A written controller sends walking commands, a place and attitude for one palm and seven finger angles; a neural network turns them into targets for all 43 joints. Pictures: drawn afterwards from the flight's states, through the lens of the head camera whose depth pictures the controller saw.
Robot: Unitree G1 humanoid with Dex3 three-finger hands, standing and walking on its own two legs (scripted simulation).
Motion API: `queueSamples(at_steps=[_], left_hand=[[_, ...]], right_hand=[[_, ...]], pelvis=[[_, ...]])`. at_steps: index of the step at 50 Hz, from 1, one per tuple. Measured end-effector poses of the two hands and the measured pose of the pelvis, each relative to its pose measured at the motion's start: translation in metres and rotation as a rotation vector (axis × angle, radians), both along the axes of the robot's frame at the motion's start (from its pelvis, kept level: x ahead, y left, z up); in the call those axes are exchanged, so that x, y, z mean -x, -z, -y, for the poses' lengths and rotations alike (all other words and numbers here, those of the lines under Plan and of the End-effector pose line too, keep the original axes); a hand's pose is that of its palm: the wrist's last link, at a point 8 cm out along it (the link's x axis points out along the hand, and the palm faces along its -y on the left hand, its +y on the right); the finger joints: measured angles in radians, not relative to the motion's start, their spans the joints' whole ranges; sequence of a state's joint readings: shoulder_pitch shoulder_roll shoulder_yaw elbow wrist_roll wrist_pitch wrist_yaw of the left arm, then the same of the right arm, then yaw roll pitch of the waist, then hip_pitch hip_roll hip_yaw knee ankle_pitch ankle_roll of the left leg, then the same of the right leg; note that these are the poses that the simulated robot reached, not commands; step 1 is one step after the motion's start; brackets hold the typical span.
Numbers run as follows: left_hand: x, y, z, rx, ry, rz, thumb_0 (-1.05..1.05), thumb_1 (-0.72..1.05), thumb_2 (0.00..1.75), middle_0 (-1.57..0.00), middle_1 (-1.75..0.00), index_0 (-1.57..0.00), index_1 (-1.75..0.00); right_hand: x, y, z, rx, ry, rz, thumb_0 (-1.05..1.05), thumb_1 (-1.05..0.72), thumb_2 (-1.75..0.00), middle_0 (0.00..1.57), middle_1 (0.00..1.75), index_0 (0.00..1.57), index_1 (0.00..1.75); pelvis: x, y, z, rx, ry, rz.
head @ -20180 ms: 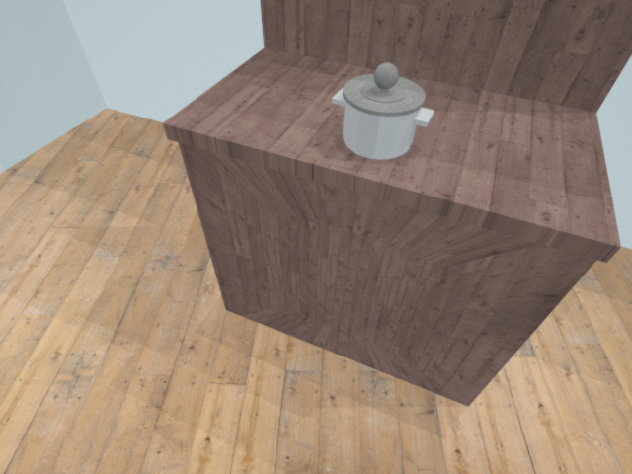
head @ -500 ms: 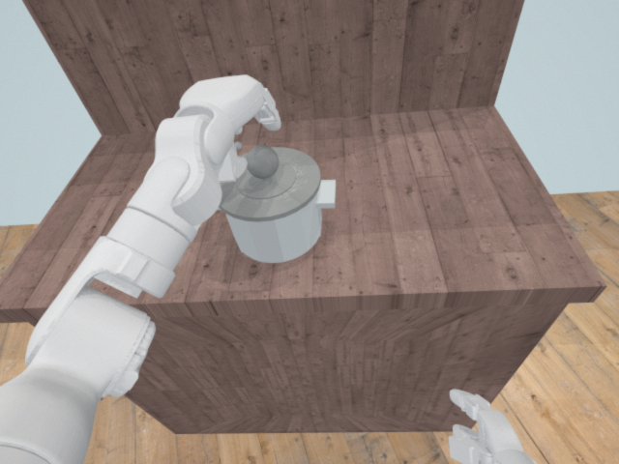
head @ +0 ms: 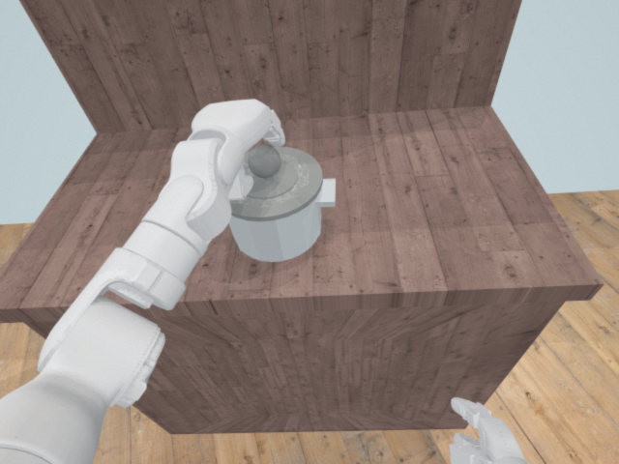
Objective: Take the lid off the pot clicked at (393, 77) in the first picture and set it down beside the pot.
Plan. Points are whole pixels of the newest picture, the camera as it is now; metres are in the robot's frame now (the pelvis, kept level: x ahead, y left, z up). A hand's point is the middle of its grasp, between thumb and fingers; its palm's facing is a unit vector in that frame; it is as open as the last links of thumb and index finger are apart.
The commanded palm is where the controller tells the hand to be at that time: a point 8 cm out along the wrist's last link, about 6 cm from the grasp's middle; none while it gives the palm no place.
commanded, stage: lower the open fingers around the knob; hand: left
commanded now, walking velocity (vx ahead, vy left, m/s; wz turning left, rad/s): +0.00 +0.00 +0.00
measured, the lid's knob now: (264, 161) +0.47 +0.07 +0.17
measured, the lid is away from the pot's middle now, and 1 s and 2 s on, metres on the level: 0.00 0.00 0.01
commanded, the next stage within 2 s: close the fingers and squeeze the knob in 0.50 s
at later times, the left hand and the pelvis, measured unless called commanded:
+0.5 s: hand (245, 168) +0.44 +0.09 +0.18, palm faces -0.17 -0.08 -0.98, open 10.0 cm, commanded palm +0.41 +0.10 +0.24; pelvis +0.01 -0.01 +0.00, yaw +0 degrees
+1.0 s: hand (254, 168) +0.44 +0.08 +0.18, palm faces -0.18 -0.07 -0.98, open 9.1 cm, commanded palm +0.42 +0.09 +0.24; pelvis +0.01 +0.00 +0.00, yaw +0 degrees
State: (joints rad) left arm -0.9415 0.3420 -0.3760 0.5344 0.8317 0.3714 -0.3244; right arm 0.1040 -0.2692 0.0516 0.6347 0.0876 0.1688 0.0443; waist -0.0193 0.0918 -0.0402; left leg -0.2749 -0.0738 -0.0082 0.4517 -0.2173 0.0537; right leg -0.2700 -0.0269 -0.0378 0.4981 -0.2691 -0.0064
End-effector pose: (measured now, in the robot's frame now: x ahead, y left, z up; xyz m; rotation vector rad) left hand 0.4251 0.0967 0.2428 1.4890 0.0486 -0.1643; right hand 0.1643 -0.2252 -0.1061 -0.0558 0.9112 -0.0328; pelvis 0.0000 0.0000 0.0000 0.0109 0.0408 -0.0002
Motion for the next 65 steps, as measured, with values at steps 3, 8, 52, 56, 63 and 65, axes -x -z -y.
queueSamples(at_steps=[3, 8, 52, 56, 63, 65], left_hand=[[0.001, 0.01, 0.005, 0.011, 0.015, -0.02, 0.0, -0.4, 1.74, -0.9, -0.08, -0.85, -0.07], [0.004, 0.006, 0.014, -0.002, 0.057, -0.003, 0.0, -0.4, 1.74, -0.9, -0.08, -0.85, -0.07], [-0.009, 0.008, 0.008, -0.003, 0.006, -0.035, 0.0, -0.14, 1.38, -0.91, -0.14, -0.9, -0.15], [-0.011, 0.008, 0.006, -0.004, -0.012, -0.043, 0.0, -0.08, 1.35, -0.88, -0.27, -0.87, -0.27], [-0.007, 0.011, 0.012, 0.0, 0.027, -0.041, 0.0, -0.01, 1.31, -0.85, -0.4, -0.86, -0.41], [-0.007, 0.009, 0.011, -0.004, 0.024, -0.038, 0.0, -0.01, 1.3, -0.86, -0.41, -0.87, -0.42]], right_hand=[[0.001, 0.0, 0.0, -0.011, 0.01, 0.003, 0.01, -0.91, -0.9, 0.19, 0.3, 0.2, 0.3], [0.0, 0.003, 0.001, -0.012, 0.013, 0.001, 0.01, -0.91, -0.9, 0.2, 0.3, 0.2, 0.3], [0.003, 0.006, 0.006, 0.003, 0.015, -0.018, 0.01, -0.91, -0.9, 0.2, 0.3, 0.2, 0.3], [0.007, 0.007, 0.007, 0.003, 0.023, -0.033, 0.01, -0.91, -0.9, 0.2, 0.3, 0.2, 0.3], [0.006, 0.006, 0.008, 0.009, 0.023, -0.025, 0.01, -0.91, -0.9, 0.2, 0.3, 0.2, 0.29], [0.005, 0.006, 0.008, 0.009, 0.022, -0.02, 0.01, -0.91, -0.9, 0.19, 0.3, 0.2, 0.29]], pelvis=[[-0.001, 0.0, 0.0, 0.0, 0.001, -0.002], [-0.005, -0.001, 0.0, 0.0, 0.003, 0.005], [-0.007, -0.001, 0.004, -0.001, -0.004, -0.001], [-0.008, -0.001, 0.003, -0.001, 0.0, -0.002], [-0.007, -0.002, 0.002, 0.0, -0.003, 0.003], [-0.008, -0.001, 0.002, 0.0, -0.002, 0.003]])
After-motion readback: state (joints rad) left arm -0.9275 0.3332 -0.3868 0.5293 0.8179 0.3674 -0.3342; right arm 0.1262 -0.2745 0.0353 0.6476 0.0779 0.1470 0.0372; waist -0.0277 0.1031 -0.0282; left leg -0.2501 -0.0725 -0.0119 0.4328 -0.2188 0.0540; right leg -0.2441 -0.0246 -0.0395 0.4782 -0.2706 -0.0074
